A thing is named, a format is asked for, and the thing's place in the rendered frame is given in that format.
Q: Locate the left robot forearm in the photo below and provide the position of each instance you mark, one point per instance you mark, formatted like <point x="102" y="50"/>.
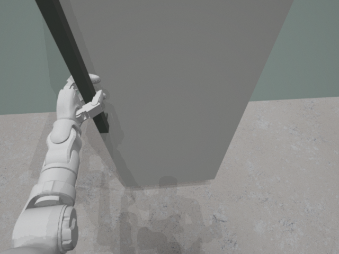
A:
<point x="56" y="184"/>

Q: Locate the fridge door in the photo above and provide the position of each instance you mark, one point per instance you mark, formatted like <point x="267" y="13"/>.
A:
<point x="177" y="74"/>

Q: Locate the handle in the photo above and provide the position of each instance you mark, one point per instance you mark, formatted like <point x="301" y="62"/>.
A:
<point x="56" y="21"/>

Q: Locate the left robot upper arm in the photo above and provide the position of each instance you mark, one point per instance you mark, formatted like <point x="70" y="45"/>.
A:
<point x="45" y="230"/>

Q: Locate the left robot hand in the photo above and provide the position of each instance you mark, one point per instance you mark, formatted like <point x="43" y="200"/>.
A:
<point x="71" y="105"/>

